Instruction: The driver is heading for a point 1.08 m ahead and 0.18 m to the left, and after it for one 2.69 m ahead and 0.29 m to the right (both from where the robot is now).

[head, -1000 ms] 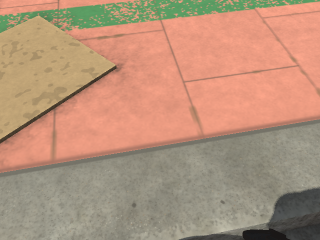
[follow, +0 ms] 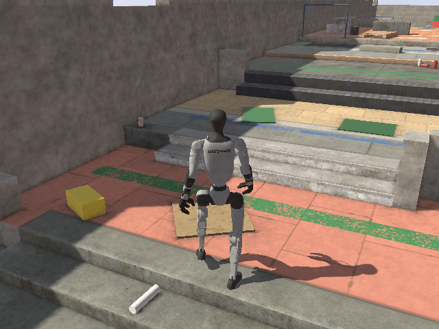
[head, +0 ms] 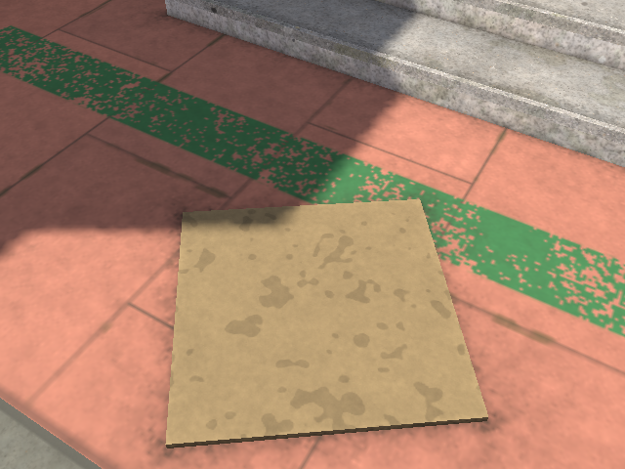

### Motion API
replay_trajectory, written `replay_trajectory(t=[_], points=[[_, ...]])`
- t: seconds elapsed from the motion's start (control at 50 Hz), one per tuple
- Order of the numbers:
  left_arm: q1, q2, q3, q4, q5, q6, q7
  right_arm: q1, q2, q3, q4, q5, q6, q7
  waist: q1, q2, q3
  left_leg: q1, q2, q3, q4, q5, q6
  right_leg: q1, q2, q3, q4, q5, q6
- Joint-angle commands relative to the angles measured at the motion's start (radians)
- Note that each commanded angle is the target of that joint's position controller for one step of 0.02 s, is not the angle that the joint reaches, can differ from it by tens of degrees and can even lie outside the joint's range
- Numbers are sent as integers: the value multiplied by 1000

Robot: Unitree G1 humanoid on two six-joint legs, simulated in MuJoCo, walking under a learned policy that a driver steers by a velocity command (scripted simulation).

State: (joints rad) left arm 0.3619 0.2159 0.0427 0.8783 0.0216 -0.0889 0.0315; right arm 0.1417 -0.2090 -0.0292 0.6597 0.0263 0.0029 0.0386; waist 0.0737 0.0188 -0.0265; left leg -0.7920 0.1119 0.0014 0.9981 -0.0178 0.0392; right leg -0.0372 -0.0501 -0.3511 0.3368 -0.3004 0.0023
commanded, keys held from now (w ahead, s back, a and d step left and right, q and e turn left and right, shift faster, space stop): w+q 0.48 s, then w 0.52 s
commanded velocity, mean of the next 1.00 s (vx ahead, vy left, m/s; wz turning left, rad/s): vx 0.50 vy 0.00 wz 0.41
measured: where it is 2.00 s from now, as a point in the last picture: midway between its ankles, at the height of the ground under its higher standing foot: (253, 263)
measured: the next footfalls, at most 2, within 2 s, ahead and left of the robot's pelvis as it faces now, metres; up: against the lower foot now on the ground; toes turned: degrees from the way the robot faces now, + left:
left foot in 0.16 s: +0.25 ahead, +0.14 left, +0.00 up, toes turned +10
right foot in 0.62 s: +0.62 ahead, +0.02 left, +0.02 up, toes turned +23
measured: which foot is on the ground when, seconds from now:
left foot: up 0.00-0.14, down 0.16-0.66, up 0.68-1.00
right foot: down 0.00-0.18, up 0.20-0.60, down 0.62-1.00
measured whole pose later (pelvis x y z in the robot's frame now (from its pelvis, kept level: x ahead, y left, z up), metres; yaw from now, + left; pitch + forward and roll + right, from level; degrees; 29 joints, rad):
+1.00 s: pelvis +0.54 +0.12 +0.02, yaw +23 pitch +3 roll -2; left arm 0.34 0.26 0.06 0.83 -0.02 -0.06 -0.01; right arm 0.09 -0.25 -0.04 0.65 0.02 -0.04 0.01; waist 0.09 0.02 -0.02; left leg -0.56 0.07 -0.02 0.69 -0.23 -0.01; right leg -0.18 0.03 -0.02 0.33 -0.44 -0.08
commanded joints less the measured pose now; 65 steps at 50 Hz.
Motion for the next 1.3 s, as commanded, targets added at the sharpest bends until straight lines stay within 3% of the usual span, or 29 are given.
replay_trajectory(t=[0.02,0.06,0.1,0.14,0.16,0.18,0.2,0.22,0.24,0.28,0.3,0.38,0.46,0.54,0.6,0.64,0.66,0.68,0.72,0.78,0.88,0.98,1.02,1.06,1.08,1.1,1.12,1.18,1.3], points=[[-6,190,55,-67,-17,8,4,-186,-58,-22,-113,10,-12,16,33,-78,125,-73,16,45,-165,-70,3,109,-303,144,-190,167,-162],[-21,208,64,-67,-28,21,-7,-184,-61,-29,-115,7,-12,24,25,-77,147,13,-10,97,-248,-126,25,124,-288,99,-160,293,-151],[-36,249,76,-60,-48,33,-16,-124,-92,-51,-108,5,-14,24,-21,-118,107,166,-83,158,-300,-199,55,142,-282,66,-37,717,-140],[-82,276,84,-64,-72,48,-18,112,-162,-97,-52,10,-16,19,-165,-136,-15,472,-176,192,-422,-178,118,105,-244,23,273,979,-111],[-68,244,75,-68,-64,43,-15,262,-243,-137,-10,10,-13,2,-229,-98,-108,744,-190,124,-464,-127,154,-48,-202,28,510,793,-68],[-70,104,39,-113,-11,29,-11,302,-347,-158,1,3,-14,-15,-176,125,-123,983,48,-271,-468,-93,239,-427,-104,56,838,20,-17],[-68,86,21,-179,-22,-15,-13,273,-351,-142,-40,-7,-43,-4,-123,189,-301,1161,219,-831,-653,-303,414,-686,72,312,1086,-313,20],[-193,158,37,-207,-61,-45,-22,274,-254,-115,-34,-9,-62,8,-177,59,-258,1142,213,-768,-729,-268,356,-794,23,424,1131,-218,9],[-222,149,30,-225,-71,-62,-25,249,-223,-105,-28,-9,-73,7,-157,65,-161,1031,184,-609,-714,-173,316,-814,-17,416,1077,-109,-13],[-204,158,35,-207,-29,-65,-16,138,-172,-86,-57,-10,-77,-3,-89,6,-85,801,103,-416,-704,10,266,-715,-77,430,955,-6,-14],[-184,170,42,-206,-28,-55,-22,125,-155,-76,-66,-19,-80,-8,-64,7,-77,738,85,-385,-726,37,260,-668,-87,437,920,19,-10],[-244,129,32,-223,-1,-22,-25,154,-200,-83,-53,-17,-84,-35,-54,-12,-14,616,50,-306,-766,125,259,-684,-70,403,716,92,42],[-403,88,13,-245,-14,-23,-34,202,-199,-85,-32,-7,-71,-49,-116,64,22,549,-24,-226,-741,47,202,-595,1,372,370,325,58],[-490,103,16,-275,-34,-34,-55,272,-194,-85,5,3,-65,-51,-162,89,34,637,29,-289,-696,-34,183,-560,23,373,218,363,40],[-433,137,35,-273,-27,-44,-66,258,-201,-88,11,-6,-54,-56,-119,131,25,692,69,-333,-638,75,154,-458,45,345,176,259,-13],[-220,197,66,-230,-6,-47,-59,217,-164,-73,-10,-19,-54,-56,-8,133,-109,652,-17,-258,-390,331,89,-150,24,349,178,278,-87],[-49,273,95,-187,10,-47,-55,335,-120,-57,-17,2,-54,-56,4,-136,-326,329,-106,-181,-38,152,7,299,-192,674,202,168,-246],[78,249,91,-149,-10,-38,-63,373,-90,-34,6,-16,-63,-53,39,-335,-460,182,-190,-171,225,-505,-36,474,-322,1003,56,14,-314],[-11,185,70,-154,-29,-17,-50,163,-162,-52,-33,-2,-70,-53,39,-83,-226,35,-117,-164,331,-452,-27,284,-273,889,-30,-30,-237],[-147,94,34,-169,-8,-13,-47,103,-150,-55,-59,-13,-64,-45,-54,-102,-62,143,-27,-111,204,-347,-32,-66,-176,698,-86,50,-233],[-157,166,49,-156,-24,-5,-38,65,-76,-25,-54,-20,-54,-33,-83,-128,-28,259,-27,-36,-74,-240,-45,-243,-142,536,-147,108,-236],[-105,224,63,-134,-47,9,-39,-48,-109,-27,-71,-6,-51,-23,-53,-139,-37,380,-56,-2,-334,-189,-57,-223,-163,500,-113,63,-210],[-107,214,59,-129,-49,15,-43,-16,-123,-37,-58,-10,-52,-20,-82,-124,-34,485,-79,47,-383,-191,-34,-257,-170,490,-64,-3,-200],[-114,160,39,-124,-37,20,-42,160,-153,-63,11,-6,-52,-28,-159,-86,-70,724,-100,51,-442,-245,-2,-352,-110,436,125,27,-159],[-157,101,18,-144,-18,16,-41,331,-221,-86,44,-13,-57,-36,-237,69,-123,909,74,-194,-542,-365,50,-504,-22,340,486,-14,-95],[-133,77,11,-197,-43,6,-39,313,-302,-95,28,-40,-65,-30,-179,282,-109,969,249,-677,-751,-718,190,-826,72,362,753,-203,-77],[-150,149,27,-192,-58,-1,-40,262,-249,-80,16,-30,-82,-26,-170,199,-50,887,284,-736,-808,-805,229,-892,23,440,900,-171,-86],[-141,139,36,-173,-48,14,-38,110,-135,-45,15,-31,-107,-19,-74,95,46,672,167,-380,-825,-446,158,-814,-45,465,872,29,-61],[-196,106,39,-174,-45,38,-43,171,-139,-53,68,-48,-127,-45,-88,35,41,709,116,-61,-844,33,123,-815,-24,494,728,282,-2]])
